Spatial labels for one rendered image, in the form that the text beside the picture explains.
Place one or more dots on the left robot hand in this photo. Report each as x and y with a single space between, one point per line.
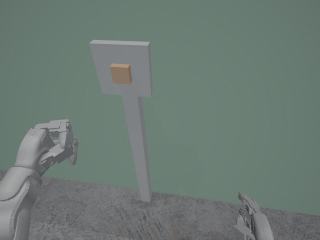
38 151

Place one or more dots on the button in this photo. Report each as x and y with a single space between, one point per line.
121 73

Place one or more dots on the panel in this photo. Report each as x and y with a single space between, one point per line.
137 54

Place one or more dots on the robot left forearm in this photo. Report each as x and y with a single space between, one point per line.
18 193

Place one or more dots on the right robot hand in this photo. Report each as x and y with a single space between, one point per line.
257 225

